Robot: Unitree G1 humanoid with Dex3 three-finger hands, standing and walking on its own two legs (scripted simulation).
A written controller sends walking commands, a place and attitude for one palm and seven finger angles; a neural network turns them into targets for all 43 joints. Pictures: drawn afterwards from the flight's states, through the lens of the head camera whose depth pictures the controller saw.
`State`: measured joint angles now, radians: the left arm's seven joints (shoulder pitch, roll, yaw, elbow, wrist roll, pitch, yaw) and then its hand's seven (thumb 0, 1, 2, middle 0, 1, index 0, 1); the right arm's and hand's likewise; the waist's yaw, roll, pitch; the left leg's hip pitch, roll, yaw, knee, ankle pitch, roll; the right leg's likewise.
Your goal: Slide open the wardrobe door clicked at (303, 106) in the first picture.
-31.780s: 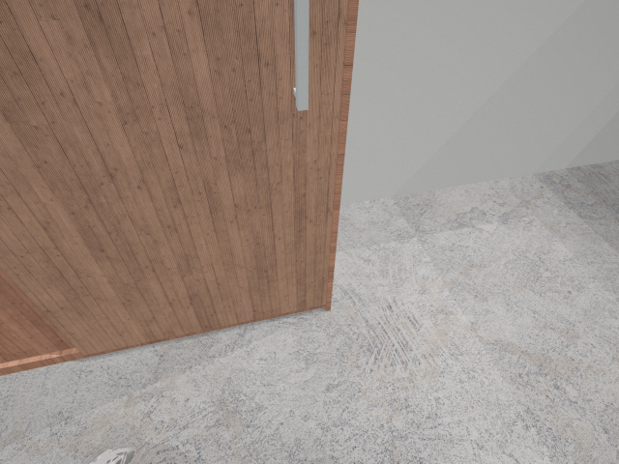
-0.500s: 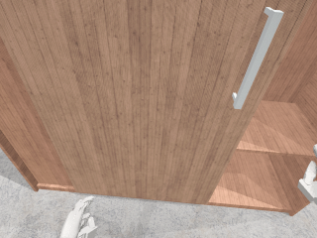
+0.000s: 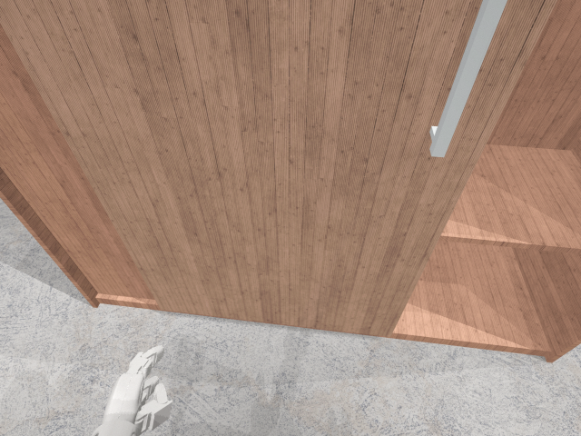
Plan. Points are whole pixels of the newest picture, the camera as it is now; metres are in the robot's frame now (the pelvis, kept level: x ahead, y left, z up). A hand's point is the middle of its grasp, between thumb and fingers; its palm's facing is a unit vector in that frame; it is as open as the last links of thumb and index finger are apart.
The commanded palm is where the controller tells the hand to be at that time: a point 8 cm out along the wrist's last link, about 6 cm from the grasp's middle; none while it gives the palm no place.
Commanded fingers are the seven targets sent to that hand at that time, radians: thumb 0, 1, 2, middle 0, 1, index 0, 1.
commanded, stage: step back with the hand held close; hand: right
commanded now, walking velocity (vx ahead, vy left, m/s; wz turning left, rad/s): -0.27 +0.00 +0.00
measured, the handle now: (463, 65) +0.56 -0.23 +0.25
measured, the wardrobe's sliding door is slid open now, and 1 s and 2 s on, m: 0.55 0.55 0.55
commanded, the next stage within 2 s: stop stepping back and stand still in 0.68 s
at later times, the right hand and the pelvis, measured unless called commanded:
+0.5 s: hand out of the picture +0.12 -0.30 +0.17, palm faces +0.54 +0.71 -0.45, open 7.4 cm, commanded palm +0.04 -0.32 +0.18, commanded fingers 0.00 -0.90 -0.90 0.20 0.30 0.20 0.30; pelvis -0.07 -0.01 -0.01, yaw -6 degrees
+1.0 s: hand out of the picture +0.02 -0.24 +0.17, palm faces +0.37 +0.78 -0.50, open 7.4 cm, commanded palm -0.01 -0.27 +0.18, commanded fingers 0.00 -0.90 -0.90 0.20 0.30 0.20 0.30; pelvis -0.17 +0.02 +0.00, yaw +3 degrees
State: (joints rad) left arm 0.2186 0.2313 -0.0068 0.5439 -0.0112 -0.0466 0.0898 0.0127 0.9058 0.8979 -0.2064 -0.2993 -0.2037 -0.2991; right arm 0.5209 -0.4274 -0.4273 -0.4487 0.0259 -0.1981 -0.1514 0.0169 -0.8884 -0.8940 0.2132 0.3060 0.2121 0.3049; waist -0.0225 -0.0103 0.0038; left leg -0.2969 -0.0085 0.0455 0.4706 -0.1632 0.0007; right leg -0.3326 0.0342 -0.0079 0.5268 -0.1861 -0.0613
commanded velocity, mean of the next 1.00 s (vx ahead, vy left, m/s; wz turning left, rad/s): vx -0.21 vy -0.02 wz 0.06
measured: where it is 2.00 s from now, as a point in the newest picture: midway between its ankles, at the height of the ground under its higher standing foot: outside the picture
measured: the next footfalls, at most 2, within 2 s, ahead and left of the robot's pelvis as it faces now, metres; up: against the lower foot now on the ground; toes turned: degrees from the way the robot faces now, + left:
left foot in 0.66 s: -0.17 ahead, +0.09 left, +0.00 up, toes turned +4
right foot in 1.16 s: -0.15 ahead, -0.12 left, +0.00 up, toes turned -4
